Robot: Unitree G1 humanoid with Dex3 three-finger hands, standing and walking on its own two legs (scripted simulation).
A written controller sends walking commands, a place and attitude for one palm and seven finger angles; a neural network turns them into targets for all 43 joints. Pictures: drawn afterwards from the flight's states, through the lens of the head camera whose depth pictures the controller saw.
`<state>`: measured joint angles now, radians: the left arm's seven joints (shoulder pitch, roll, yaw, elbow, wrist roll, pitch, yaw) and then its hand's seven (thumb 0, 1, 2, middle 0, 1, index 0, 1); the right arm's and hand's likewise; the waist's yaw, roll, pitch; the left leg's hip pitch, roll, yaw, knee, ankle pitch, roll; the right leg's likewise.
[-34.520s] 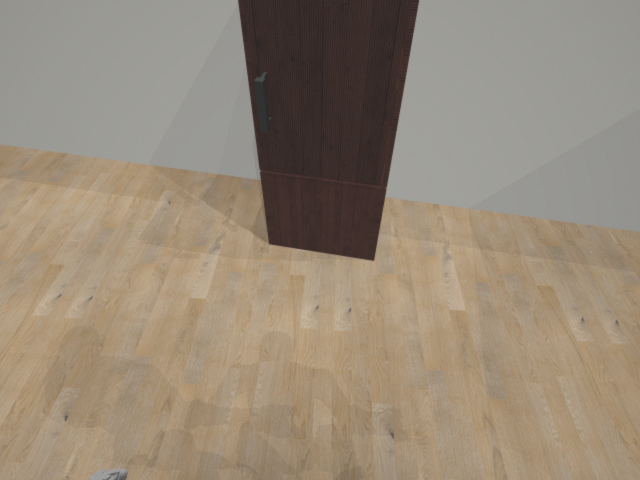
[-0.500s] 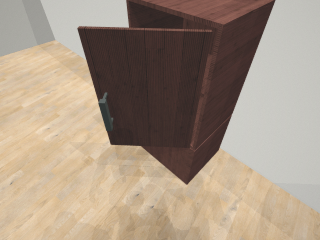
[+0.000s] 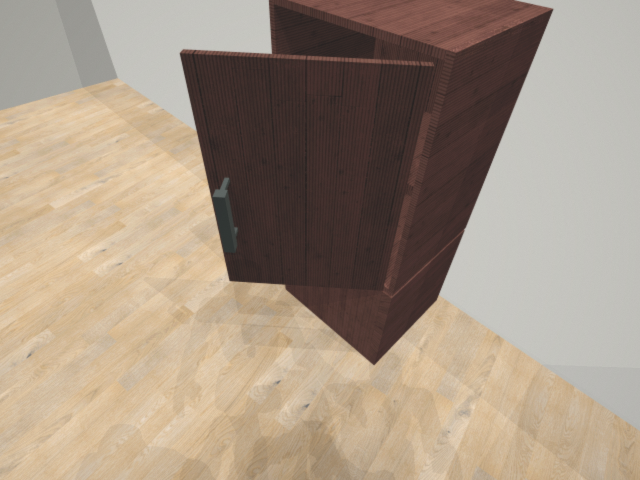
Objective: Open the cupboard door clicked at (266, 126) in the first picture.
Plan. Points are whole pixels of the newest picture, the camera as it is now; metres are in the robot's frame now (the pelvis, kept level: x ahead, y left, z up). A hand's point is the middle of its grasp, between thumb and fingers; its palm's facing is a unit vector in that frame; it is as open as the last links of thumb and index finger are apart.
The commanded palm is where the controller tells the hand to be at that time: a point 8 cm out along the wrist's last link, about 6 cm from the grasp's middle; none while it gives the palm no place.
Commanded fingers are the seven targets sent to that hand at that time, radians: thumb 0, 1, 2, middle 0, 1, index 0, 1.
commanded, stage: shuffle to correct the standing spot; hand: left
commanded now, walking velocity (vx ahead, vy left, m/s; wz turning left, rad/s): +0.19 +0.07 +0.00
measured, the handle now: (228, 215) +0.65 +0.24 -0.08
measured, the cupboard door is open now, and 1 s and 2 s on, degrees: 41 41 41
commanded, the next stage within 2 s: come to a stop and stand still in 0.54 s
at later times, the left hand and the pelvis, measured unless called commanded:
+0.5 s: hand out of the picture +0.06 +0.20 -0.17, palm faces -0.05 -0.99 -0.15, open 7.3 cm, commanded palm none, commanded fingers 0.00 0.90 0.90 -0.20 -0.30 -0.20 -0.30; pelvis +0.05 +0.04 +0.00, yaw -3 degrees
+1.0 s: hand out of the picture +0.13 +0.23 -0.20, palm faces +0.03 -0.99 -0.14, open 7.4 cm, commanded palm none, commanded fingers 0.00 0.90 0.90 -0.20 -0.30 -0.20 -0.30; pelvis +0.12 +0.06 -0.01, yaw -2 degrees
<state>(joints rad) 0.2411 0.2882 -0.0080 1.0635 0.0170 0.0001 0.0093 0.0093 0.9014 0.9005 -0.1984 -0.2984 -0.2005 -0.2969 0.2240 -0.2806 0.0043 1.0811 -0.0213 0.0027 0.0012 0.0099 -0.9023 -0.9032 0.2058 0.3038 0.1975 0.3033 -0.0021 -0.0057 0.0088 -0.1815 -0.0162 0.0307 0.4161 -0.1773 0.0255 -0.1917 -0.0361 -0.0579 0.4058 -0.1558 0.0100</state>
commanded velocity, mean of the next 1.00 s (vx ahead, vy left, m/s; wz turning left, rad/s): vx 0.06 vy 0.01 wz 0.00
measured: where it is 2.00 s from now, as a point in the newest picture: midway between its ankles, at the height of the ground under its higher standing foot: outside the picture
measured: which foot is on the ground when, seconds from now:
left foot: down 0.00-0.62, up 0.64-0.80, down 0.82-1.00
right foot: down 0.00-0.26, up 0.28-0.60, down 0.62-1.00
